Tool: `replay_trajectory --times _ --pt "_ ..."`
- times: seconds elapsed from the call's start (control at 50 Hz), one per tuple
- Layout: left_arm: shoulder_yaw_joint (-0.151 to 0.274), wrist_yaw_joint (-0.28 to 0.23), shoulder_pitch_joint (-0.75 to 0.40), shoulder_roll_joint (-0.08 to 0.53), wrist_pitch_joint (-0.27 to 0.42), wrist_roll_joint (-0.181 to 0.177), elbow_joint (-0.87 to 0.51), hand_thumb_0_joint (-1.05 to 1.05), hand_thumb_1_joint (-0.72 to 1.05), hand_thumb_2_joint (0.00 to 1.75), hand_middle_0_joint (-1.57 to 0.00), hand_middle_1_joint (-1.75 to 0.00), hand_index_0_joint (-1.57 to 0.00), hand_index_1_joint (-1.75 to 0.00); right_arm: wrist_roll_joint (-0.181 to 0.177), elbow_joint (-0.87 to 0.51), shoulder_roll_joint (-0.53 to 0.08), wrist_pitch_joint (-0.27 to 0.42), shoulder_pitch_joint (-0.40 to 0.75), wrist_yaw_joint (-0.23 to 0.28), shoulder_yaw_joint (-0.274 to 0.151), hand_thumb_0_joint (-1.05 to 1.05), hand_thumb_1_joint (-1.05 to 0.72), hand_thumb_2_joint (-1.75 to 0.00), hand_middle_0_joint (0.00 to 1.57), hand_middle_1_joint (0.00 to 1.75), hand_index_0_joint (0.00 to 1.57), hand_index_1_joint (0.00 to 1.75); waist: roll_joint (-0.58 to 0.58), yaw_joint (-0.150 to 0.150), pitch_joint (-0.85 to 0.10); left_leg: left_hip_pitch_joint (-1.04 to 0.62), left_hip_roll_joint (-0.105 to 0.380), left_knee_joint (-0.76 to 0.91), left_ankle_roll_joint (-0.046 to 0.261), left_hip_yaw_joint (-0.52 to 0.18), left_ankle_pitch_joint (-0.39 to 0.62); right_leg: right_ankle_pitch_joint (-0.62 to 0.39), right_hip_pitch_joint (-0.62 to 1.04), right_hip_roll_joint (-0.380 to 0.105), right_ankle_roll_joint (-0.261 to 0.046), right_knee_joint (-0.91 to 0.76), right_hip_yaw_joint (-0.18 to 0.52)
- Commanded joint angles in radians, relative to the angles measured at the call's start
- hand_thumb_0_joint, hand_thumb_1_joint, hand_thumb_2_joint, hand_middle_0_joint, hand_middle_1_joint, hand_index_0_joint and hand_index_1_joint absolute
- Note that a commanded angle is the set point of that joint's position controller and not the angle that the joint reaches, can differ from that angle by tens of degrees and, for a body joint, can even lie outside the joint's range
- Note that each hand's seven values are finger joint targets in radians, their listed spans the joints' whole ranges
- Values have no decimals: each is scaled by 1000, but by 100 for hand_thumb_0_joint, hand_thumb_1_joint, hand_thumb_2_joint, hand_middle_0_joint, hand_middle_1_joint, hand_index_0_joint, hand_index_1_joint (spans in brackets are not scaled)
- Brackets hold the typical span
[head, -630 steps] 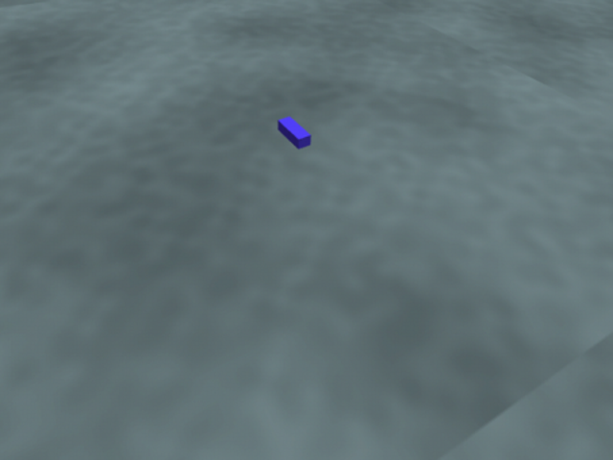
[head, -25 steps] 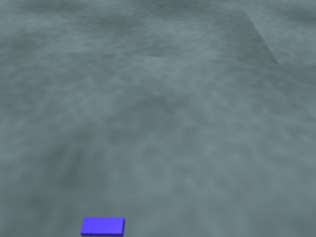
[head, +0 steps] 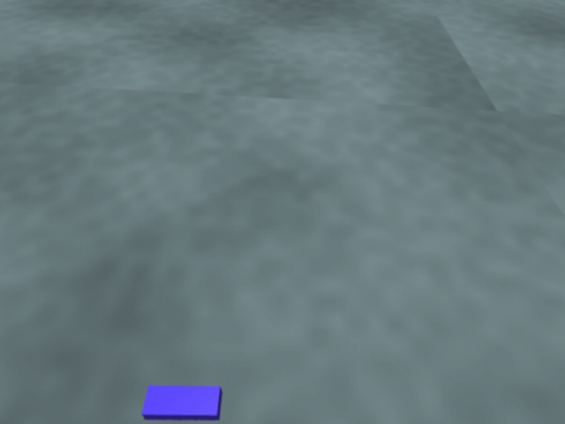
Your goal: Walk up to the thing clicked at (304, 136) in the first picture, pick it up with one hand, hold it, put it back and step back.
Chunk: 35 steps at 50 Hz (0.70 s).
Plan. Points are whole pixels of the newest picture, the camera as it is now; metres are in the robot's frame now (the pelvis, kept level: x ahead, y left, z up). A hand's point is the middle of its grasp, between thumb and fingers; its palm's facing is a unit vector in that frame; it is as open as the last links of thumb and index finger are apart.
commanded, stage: stand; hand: left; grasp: from above
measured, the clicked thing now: (183, 402) +0.36 +0.29 -0.75
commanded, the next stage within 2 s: rise first in 0.30 s
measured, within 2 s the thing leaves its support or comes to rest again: neither
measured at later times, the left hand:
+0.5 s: hand out of the picture +0.10 +0.25 -0.16, palm faces +0.04 -0.94 -0.34, open 7.6 cm
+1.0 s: hand out of the picture +0.12 +0.27 -0.23, palm faces -0.14 -0.89 -0.44, open 13.7 cm
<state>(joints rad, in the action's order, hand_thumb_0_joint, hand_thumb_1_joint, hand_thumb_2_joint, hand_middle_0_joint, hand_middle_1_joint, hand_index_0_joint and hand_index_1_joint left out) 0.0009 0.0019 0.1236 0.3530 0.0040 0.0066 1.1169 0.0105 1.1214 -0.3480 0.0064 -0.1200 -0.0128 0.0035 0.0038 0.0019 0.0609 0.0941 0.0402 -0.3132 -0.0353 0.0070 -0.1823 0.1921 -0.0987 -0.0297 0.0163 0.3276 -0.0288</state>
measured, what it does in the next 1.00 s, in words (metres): lowers itself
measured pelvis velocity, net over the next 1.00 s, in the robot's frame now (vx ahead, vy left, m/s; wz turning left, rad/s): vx -0.02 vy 0.02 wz -0.01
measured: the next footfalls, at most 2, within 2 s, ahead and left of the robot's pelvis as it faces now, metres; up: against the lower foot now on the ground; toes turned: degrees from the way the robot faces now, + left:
none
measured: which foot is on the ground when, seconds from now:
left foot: down 0.00-1.00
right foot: down 0.00-1.00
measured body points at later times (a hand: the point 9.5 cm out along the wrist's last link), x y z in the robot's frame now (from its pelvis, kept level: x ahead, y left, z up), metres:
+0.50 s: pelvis +0.00 +0.00 +0.00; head +0.03 +0.00 +0.44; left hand +0.10 +0.30 -0.13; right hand +0.08 -0.29 -0.13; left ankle -0.01 +0.14 -0.75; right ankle -0.01 -0.13 -0.75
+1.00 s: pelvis -0.02 +0.02 -0.08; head +0.07 +0.03 +0.36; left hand +0.13 +0.32 -0.20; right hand +0.13 -0.24 -0.18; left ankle -0.01 +0.14 -0.75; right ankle -0.01 -0.13 -0.75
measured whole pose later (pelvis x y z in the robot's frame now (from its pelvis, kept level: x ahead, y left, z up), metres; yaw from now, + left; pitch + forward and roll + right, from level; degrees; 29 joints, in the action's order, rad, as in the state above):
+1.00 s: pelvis -0.02 +0.02 -0.08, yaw +0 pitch +15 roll -1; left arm 0.16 0.00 0.15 0.31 -0.12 0.26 0.67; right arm -0.01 0.61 -0.24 0.09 -0.22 0.00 -0.05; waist 0.01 0.02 -0.08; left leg 0.81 0.04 -1.04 -0.01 -0.01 -0.49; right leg 0.47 -0.80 -0.04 0.04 1.01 -0.01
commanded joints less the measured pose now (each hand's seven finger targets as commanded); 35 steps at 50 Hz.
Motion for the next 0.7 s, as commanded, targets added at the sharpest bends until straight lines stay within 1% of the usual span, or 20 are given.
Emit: replay_trajectory --times 0.0,0.1,0.12,0.22,0.26,0.36,0.38,0.4,0.42,0.44,0.46,0.48,0.5,0.52,0.54,0.56,0.58,0.62,0.66,0.68 --pt "38 -9 -21 215 25 3 -59 0 90 90 -20 -30 -20 -30 0 -56 -219 19 33 19 -44 0 -90 -90 20 30 20 30 -15 -6 -91 -13 102 34 46 -70 160 -167 11 -109 -38 -48 84" --pt "40 -10 -26 216 25 3 -58 0 90 90 -20 -30 -20 -30 -1 -58 -216 19 30 20 -42 0 -90 -90 20 30 20 30 -12 -2 -80 -11 100 38 47 -71 168 -176 6 -108 -35 -44 81" --pt "40 -10 -25 217 25 1 -55 0 90 90 -20 -30 -20 -30 -1 -56 -213 20 26 19 -41 0 -90 -90 20 30 20 30 -2 -2 -69 -7 99 45 42 -74 170 -163 0 -106 -34 -45 79" --pt "40 -12 -31 215 26 5 -60 0 90 90 -20 -30 -20 -30 0 -60 -219 19 29 20 -44 0 -90 -90 20 30 20 30 -6 -1 -94 -18 103 29 47 -69 182 -189 16 -111 -34 -42 81" --pt "39 -10 -31 217 24 2 -59 0 90 90 -20 -30 -20 -30 0 -56 -218 18 24 21 -42 0 -90 -90 20 30 20 30 -11 1 -71 -3 98 43 42 -67 159 -164 3 -109 -34 -50 85" --pt "41 -10 -24 219 24 4 -54 0 90 90 -20 -30 -20 -30 -1 -57 -216 18 31 19 -42 0 -90 -90 20 30 20 30 -11 -4 -76 -5 97 46 44 -73 153 -150 6 -107 -32 -49 79" --pt "40 -9 -26 218 24 5 -56 0 84 94 -18 -38 -17 -38 0 -58 -213 19 30 19 -42 0 -93 -91 20 30 20 30 -8 -2 -76 -6 98 45 44 -69 157 -153 7 -108 -33 -49 79" --pt "37 -23 -377 33 117 -43 -407 0 76 96 -23 -46 -20 -46 -68 -338 -45 68 33 39 -4 0 -100 -92 20 30 20 30 -50 113 -12 120 -52 -38 39 57 2 -73 -213 14 -19 9 14" --pt "57 -26 -465 89 110 -39 -341 0 68 98 -19 -54 -16 -54 -69 -280 -71 69 -21 50 -9 0 -95 -91 20 30 20 30 -6 82 -52 116 -50 -50 44 48 -12 -43 -163 15 -15 15 1" --pt "140 -32 -276 223 73 -9 -178 0 60 98 -15 -62 -14 -62 -71 -280 -113 58 -62 61 -36 0 -95 -91 20 30 20 30 0 47 -50 136 -45 -56 41 48 -13 -19 -151 21 -21 23 -11" --pt "150 -20 -227 217 48 13 -80 0 52 97 -12 -70 -12 -70 -61 -289 -106 51 -78 60 -44 0 -93 -91 20 30 20 30 46 41 -76 176 -51 -100 46 41 1 -21 -171 21 -22 49 -12" --pt "150 -4 -307 222 48 33 -105 0 44 98 -9 -78 -10 -78 -59 -318 -99 54 -83 61 -52 0 -91 -90 20 30 20 30 73 40 -104 199 -48 -139 51 36 17 -40 -193 23 -20 88 -13" --pt "175 4 -304 242 56 60 -103 0 36 98 -6 -86 -8 -86 -44 -341 -102 61 -89 61 -69 0 -92 -90 20 30 20 30 60 24 -174 212 -52 -174 50 37 38 -69 -186 16 -20 129 -6" --pt "190 12 -205 236 45 96 -54 0 28 98 -4 -94 -7 -94 -35 -346 -96 64 -117 59 -80 0 -93 -91 20 30 20 30 25 11 -218 233 -57 -211 44 35 69 -97 -198 16 -24 173 -7" --pt "206 21 -136 222 39 117 -65 0 20 99 0 -102 -4 -100 -27 -374 -94 66 -131 51 -93 0 -91 -90 20 30 20 30 -20 -16 -273 256 -61 -248 38 37 91 -107 -198 15 -30 215 -5" --pt "222 20 -104 222 33 128 -92 0 12 101 0 -106 -4 -103 -26 -397 -90 68 -141 47 -99 0 -92 -90 20 30 20 30 -31 -31 -300 258 -62 -262 33 34 122 -128 -199 19 -33 243 -5" --pt "211 18 -96 197 22 138 -124 0 4 101 0 -107 -3 -104 -29 -423 -81 69 -139 44 -98 0 -92 -90 20 30 20 30 -45 -30 -312 258 -64 -269 30 37 133 -132 -205 21 -33 250 -5" --pt "200 7 -74 167 -19 148 -168 0 -9 99 -1 -109 -4 -105 -35 -462 -77 69 -133 43 -102 0 -89 -90 20 30 20 30 -45 -18 -296 280 -63 -278 30 29 140 -133 -233 25 -30 257 -12" --pt "210 -4 -97 184 -56 167 -227 0 -24 100 -3 -107 -5 -105 -37 -500 -74 67 -117 38 -104 0 -90 -90 20 30 20 30 -22 -10 -302 305 -56 -311 30 25 136 -120 -267 28 -28 282 -16" --pt "204 -7 -113 176 -68 174 -241 0 -31 100 -4 -106 -5 -105 -35 -516 -73 71 -109 36 -104 0 -90 -90 20 30 20 30 -11 -1 -291 332 -52 -337 31 24 119 -100 -304 30 -26 306 -16"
